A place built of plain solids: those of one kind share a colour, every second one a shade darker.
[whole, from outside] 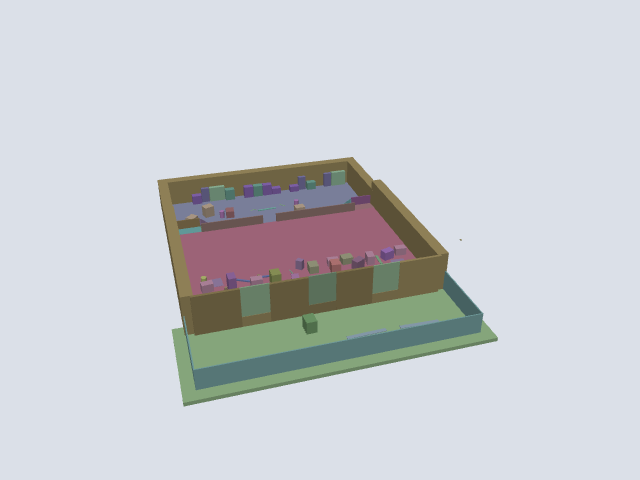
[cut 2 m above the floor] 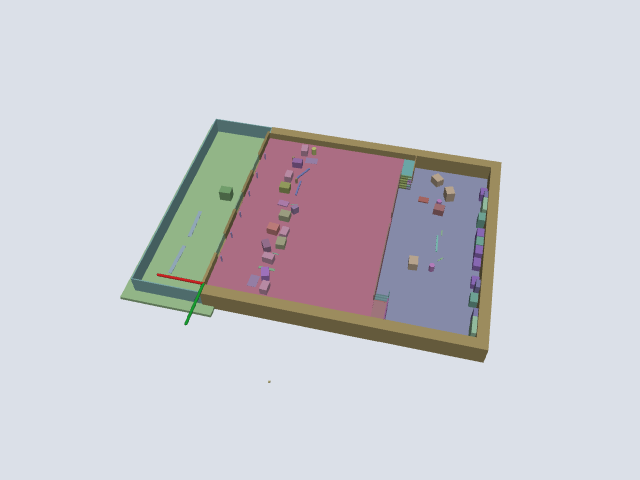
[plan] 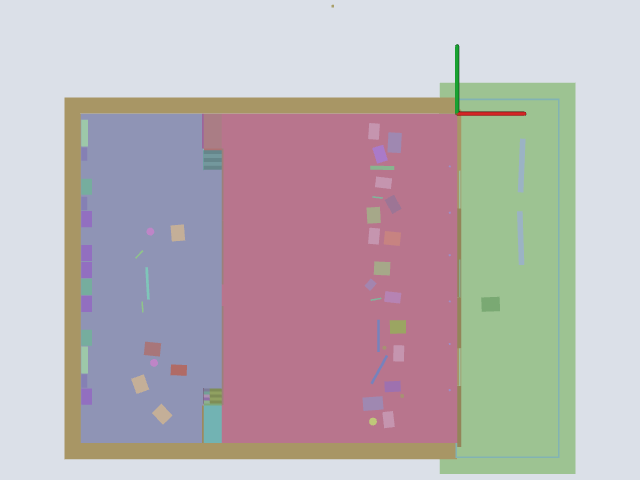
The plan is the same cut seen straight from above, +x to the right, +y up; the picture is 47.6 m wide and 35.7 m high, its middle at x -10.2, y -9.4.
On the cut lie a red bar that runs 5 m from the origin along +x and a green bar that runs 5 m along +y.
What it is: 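In the sunken store; 6 risers of 0.187 m up to the hall's floor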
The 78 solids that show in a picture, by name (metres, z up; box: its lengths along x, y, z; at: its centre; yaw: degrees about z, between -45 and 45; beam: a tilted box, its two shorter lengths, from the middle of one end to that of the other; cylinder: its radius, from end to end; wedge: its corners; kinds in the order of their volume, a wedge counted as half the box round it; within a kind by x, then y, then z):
{
 "floor_hall_stone_1": {"box": [17.5, 24.5, 1.55], "at": [-8.75, -12.25, -0.78]},
 "wall_brick_1": {"box": [1.2, 26.9, 3.6], "at": [-28.6, -12.25, 0.28]},
 "wall_brick_2": {"box": [12.9, 1.2, 3.6], "at": [-22.75, -25.1, 0.28]},
 "wall_brick_3": {"box": [12.9, 1.2, 3.6], "at": [-22.75, 0.6, 0.28]},
 "wall_brick_4": {"box": [18.7, 1.2, 4.75], "at": [-9.35, -25.1, 0.82]},
 "wall_brick_5": {"box": [18.7, 1.2, 4.75], "at": [-9.35, 0.6, 0.82]},
 "wall_brick_6": {"box": [0.3, 4.55, 4.75], "at": [0.15, -22.52, 0.82]},
 "wall_brick_7": {"box": [0.3, 3.8, 4.75], "at": [0.15, -15.55, 0.82]},
 "wall_brick_8": {"box": [0.3, 3.8, 4.75], "at": [0.15, -8.95, 0.82]},
 "wall_brick_9": {"box": [0.3, 4.55, 4.75], "at": [0.15, -1.98, 0.82]},
 "yard_yard_stone_1": {"box": [10.1, 29.1, 0.4], "at": [3.75, -12.25, -1.35]},
 "floor_sunk_stone_1": {"box": [10.5, 24.5, 0.4], "at": [-22.75, -12.25, -1.32]},
 "fence_metal_1": {"box": [7.74, 0.12, 2.6], "at": [3.75, -25.56, -0.25]},
 "fence_metal_2": {"box": [7.74, 0.12, 2.6], "at": [3.75, 1.06, -0.25]},
 "fence_metal_3": {"box": [0.12, 26.74, 2.6], "at": [7.56, -12.25, -0.25]},
 "floor_sunklande_stone_1": {"box": [1.35, 2.8, 1.52], "at": [-18.18, -23.1, -0.76]},
 "pallets_1": {"box": [0.8, 1.2, 1.15], "at": [-27.56, -21.05, -0.54]},
 "pallets_2": {"box": [0.8, 1.2, 1.51], "at": [-27.56, -14.15, -0.36]},
 "pallets_3": {"box": [0.8, 1.2, 1.47], "at": [-27.56, -11.63, -0.38]},
 "pallets_4": {"box": [0.8, 1.2, 0.82], "at": [-27.56, -10.37, -0.71]},
 "pallets_5": {"box": [0.8, 1.2, 0.75], "at": [-27.56, -7.85, -0.74]},
 "floor_sunklandw_stone_1": {"box": [1.35, 2.6, 1.52], "at": [-18.18, -1.3, -0.76]},
 "load_cartons_hall_1": {"box": [0.8, 1.2, 0.72], "at": [-6.18, -9.11, 0.36], "yaw": -5.0},
 "load_cartons_hall_2": {"box": [0.8, 1.2, 0.85], "at": [-6.18, -1.32, 0.43], "yaw": -3.6},
 "load_cartons_hall_3": {"box": [1.2, 0.8, 1.02], "at": [-5.47, -5.14, 0.51], "yaw": -6.9},
 "load_cartons_hall_4": {"box": [0.8, 1.2, 0.93], "at": [-5.1, -22.76, 0.47], "yaw": 6.6},
 "load_cartons_hall_5": {"box": [0.8, 1.2, 1.05], "at": [-4.34, -17.83, 0.53], "yaw": -0.9},
 "load_crate_1": {"box": [1.0, 1.2, 1.34], "at": [-23.57, -20.12, -0.45], "yaw": 19.7},
 "load_crate_2": {"box": [1.0, 1.2, 0.96], "at": [-21.94, -22.36, -0.64], "yaw": 44.2},
 "load_crate_3": {"box": [1.0, 1.2, 1.05], "at": [-20.77, -8.88, -0.6], "yaw": 4.5},
 "floor_sill_concrete_1": {"box": [0.3, 2.8, 1.55], "at": [0.15, -18.85, -0.78]},
 "floor_sill_concrete_2": {"box": [0.3, 2.8, 1.55], "at": [0.15, -12.25, -0.78]},
 "floor_sill_concrete_3": {"box": [0.3, 2.8, 1.55], "at": [0.15, -5.65, -0.78]},
 "shelf_1": {"box": [0.5, 2.0, 1.93], "at": [-27.71, -18.33, -0.16]},
 "shelf_2": {"box": [0.5, 2.0, 1.96], "at": [-27.71, -1.45, -0.14]},
 "load_cartons_1": {"box": [0.8, 1.2, 1.44], "at": [-27.56, -16.67, -0.4]},
 "load_cartons_2": {"box": [0.8, 1.2, 1.49], "at": [-27.56, -12.89, -0.37]},
 "load_cartons_3": {"box": [0.8, 1.2, 1.02], "at": [-27.56, -5.43, -0.61]},
 "shutter_metal_1": {"box": [0.12, 2.8, 3.3], "at": [0.2, -18.85, 1.65]},
 "shutter_metal_2": {"box": [0.12, 2.8, 3.3], "at": [0.2, -12.25, 1.65]},
 "shutter_metal_3": {"box": [0.12, 2.8, 3.3], "at": [0.2, -5.65, 1.65]},
 "cabinet_1": {"box": [0.45, 1.0, 1.92], "at": [-27.73, -19.89, -0.16]},
 "cabinet_2": {"box": [0.45, 1.0, 1.85], "at": [-27.73, -6.69, -0.2]},
 "cabinet_3": {"box": [0.45, 1.0, 1.89], "at": [-27.73, -3.01, -0.17]},
 "rail_brink_1": {"box": [0.12, 5.34, 1.1], "at": [-17.44, -19.03, 0.55]},
 "rail_brink_2": {"box": [0.12, 2.05, 1.1], "at": [-17.44, -15.34, 0.55]},
 "rail_brink_3": {"box": [0.12, 4.77, 1.1], "at": [-17.44, -10.32, 0.55]},
 "rail_brink_4": {"box": [0.12, 5.34, 1.1], "at": [-17.44, -5.27, 0.55]},
 "bigbin_yard_1": {"box": [1.37, 1.07, 1.32], "at": [2.49, -14.18, -0.49], "yaw": 2.2},
 "stillage_hall_1": {"box": [1.0, 1.2, 0.75], "at": [-6.21, -7.56, 0.38], "yaw": 3.3},
 "stillage_hall_2": {"box": [1.2, 1.0, 0.86], "at": [-5.58, -11.52, 0.43], "yaw": -2.6},
 "load_crate_hall_1": {"box": [1.2, 1.0, 1.39], "at": [-4.4, -15.87, 0.7], "yaw": 0.9},
 "load_bales_hall_1": {"box": [1.2, 0.8, 1.52], "at": [-4.8, -20.3, 0.76], "yaw": 2.7},
 "step_sunkw_1": {"box": [1.35, 0.35, 0.24], "at": [-18.18, -4.0, -1.05]},
 "step_sunkw_2": {"box": [1.35, 0.35, 0.42], "at": [-18.18, -3.71, -0.96]},
 "step_sunkw_3": {"box": [1.35, 0.35, 0.61], "at": [-18.18, -3.42, -0.86]},
 "step_sunkw_4": {"box": [1.35, 0.35, 0.8], "at": [-18.18, -3.13, -0.77]},
 "step_sunkw_5": {"box": [1.35, 0.35, 0.98], "at": [-18.18, -2.84, -0.68]},
 "ibc_hall_1": {"box": [1.2, 1.0, 1.16], "at": [-4.82, -9.29, 0.58], "yaw": -5.6},
 "stillage_1": {"box": [1.2, 1.0, 0.89], "at": [-22.66, -17.51, -0.68], "yaw": -5.8},
 "pallets_hall_1": {"box": [0.8, 1.2, 1.06], "at": [-4.76, -6.75, 0.53], "yaw": 29.1},
 "load_sacks_hall_1": {"box": [0.84, 1.22, 0.99], "at": [-5.73, -3.02, 0.5], "yaw": 17.2},
 "rail_sunklande_1": {"box": [0.12, 2.8, 2.22], "at": [-18.91, -23.1, -0.01]},
 "rail_sunklandw_1": {"box": [0.12, 2.6, 2.22], "at": [-18.91, -1.3, -0.01]},
 "drum_1": {"cylinder": 0.29, "from": [-22.82, -8.77, -1.12], "to": [-22.82, -8.77, -0.23]},
 "drum_2": {"cylinder": 0.29, "from": [-22.54, -18.54, -1.12], "to": [-22.54, -18.54, -0.23]},
 "bin_hall_1": {"box": [0.58, 0.74, 1.07], "at": [-6.44, -12.73, 0.54], "yaw": -41.2},
 "hump_yard_1": {"box": [0.42, 4.0, 0.1], "at": [4.73, -9.26, -1.15], "yaw": 1.9},
 "hump_yard_2": {"box": [0.42, 4.0, 0.1], "at": [4.8, -3.86, -1.15], "yaw": -2.4},
 "drum_hall_1": {"cylinder": 0.29, "from": [-6.26, -22.9, 0.0], "to": [-6.26, -22.9, 0.89]},
 "plate_hall_1": {"box": [1.5, 1.0, 0.07], "at": [-6.26, -21.56, -0.02], "yaw": 4.2},
 "plate_hall_2": {"box": [1.0, 1.5, 0.06], "at": [-4.65, -2.16, -0.02], "yaw": -3.0},
 "pallet_1": {"box": [1.2, 0.8, 0.19], "at": [-20.7, -19.08, -1.07], "yaw": -2.5},
 "pallet_hall_1": {"box": [1.2, 0.8, 0.19], "at": [-4.79, -13.67, 0.05], "yaw": -6.6},
 "baulk_hall_1": {"box": [0.2, 2.4, 0.19], "at": [-5.85, -16.53, 0.04], "yaw": -0.1},
 "baulk_hall_2": {"box": [0.2, 2.4, 0.2], "at": [-5.79, -19.05, 0.05], "yaw": -28.8},
 "baulk_1": {"box": [0.2, 2.4, 0.15], "at": [-23.03, -12.63, -1.09], "yaw": 3.1},
 "cover_hall_1": {"box": [1.8, 0.3, 0.1], "at": [-5.57, -4.03, 0.0], "yaw": -1.1}
}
